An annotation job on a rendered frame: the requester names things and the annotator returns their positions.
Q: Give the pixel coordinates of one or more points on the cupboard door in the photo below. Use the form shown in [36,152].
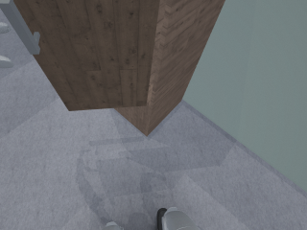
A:
[97,54]

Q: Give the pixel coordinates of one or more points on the robot left hand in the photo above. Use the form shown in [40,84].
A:
[4,61]

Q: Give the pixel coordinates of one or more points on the right robot thigh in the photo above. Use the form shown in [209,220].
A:
[178,220]

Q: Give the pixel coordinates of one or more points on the robot right shin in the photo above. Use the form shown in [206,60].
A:
[170,210]

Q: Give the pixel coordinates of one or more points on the handle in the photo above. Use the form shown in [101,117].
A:
[12,13]

